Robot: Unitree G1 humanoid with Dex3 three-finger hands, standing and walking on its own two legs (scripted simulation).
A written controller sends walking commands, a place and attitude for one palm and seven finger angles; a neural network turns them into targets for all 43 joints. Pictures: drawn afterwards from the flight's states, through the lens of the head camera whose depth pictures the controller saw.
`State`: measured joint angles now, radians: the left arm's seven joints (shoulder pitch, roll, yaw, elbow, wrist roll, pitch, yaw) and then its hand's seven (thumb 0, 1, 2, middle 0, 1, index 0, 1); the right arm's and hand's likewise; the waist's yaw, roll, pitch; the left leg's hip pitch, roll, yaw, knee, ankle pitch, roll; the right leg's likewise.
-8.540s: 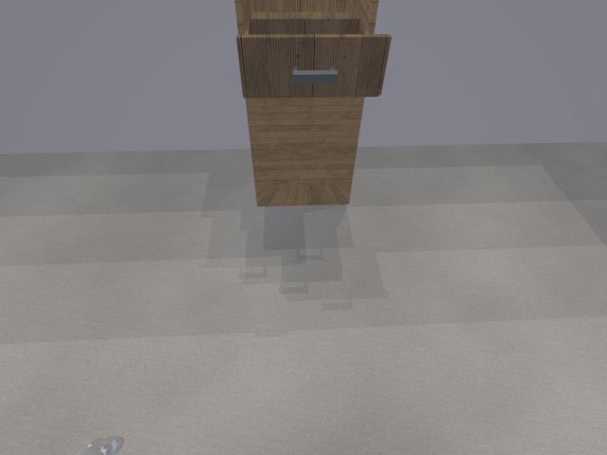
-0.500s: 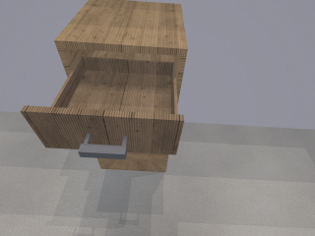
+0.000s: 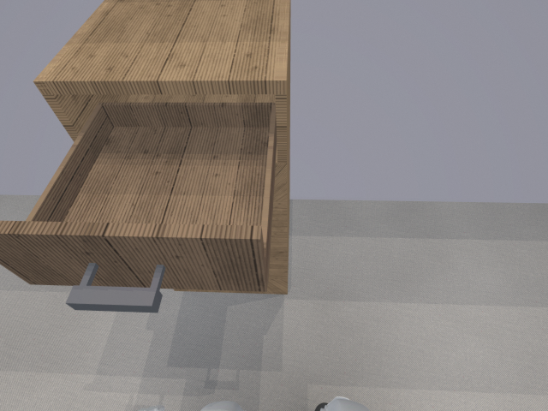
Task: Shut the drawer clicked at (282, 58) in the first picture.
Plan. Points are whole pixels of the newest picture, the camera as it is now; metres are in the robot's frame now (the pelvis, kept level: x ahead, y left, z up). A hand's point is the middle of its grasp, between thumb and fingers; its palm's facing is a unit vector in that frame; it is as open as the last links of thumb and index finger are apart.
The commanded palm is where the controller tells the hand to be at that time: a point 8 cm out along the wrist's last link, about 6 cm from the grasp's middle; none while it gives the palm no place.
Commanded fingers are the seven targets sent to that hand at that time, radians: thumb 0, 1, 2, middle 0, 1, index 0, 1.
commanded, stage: come to a stop and stand still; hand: left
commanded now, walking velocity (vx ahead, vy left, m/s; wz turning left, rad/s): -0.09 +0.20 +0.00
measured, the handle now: (120, 284) +0.27 +0.23 +0.04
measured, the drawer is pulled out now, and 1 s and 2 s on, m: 0.30 0.30 0.30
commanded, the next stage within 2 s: look again from close up in 1.16 s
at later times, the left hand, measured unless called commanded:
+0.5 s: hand out of the picture -0.06 +0.22 -0.16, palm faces +0.06 -0.98 -0.19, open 7.4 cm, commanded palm none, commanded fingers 0.00 0.90 0.90 -0.20 -0.30 -0.20 -0.30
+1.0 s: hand out of the picture -0.08 +0.12 -0.16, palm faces +0.05 -0.99 -0.12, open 7.4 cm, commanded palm none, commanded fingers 0.00 0.90 0.90 -0.20 -0.30 -0.20 -0.30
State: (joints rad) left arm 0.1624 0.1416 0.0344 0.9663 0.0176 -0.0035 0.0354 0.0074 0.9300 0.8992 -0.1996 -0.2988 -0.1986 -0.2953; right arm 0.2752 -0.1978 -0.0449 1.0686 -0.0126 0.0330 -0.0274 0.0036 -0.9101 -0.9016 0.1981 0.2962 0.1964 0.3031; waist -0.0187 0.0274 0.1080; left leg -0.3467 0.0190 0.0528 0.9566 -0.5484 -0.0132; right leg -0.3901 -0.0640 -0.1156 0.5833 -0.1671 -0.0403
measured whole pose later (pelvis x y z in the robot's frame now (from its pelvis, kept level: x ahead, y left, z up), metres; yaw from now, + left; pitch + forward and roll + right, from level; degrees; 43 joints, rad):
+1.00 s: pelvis -0.06 -0.02 +0.02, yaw +0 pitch -1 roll +0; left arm 0.36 0.07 -0.02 1.12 0.00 -0.02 0.03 0.01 0.92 0.90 -0.20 -0.30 -0.20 -0.30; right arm 0.33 -0.11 0.00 1.18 -0.01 0.00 -0.03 0.00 -0.91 -0.90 0.20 0.30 0.20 0.30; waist -0.01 -0.01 0.02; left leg -0.23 0.04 0.05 0.42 -0.16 -0.02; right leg -0.10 0.05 -0.05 0.42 -0.29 -0.07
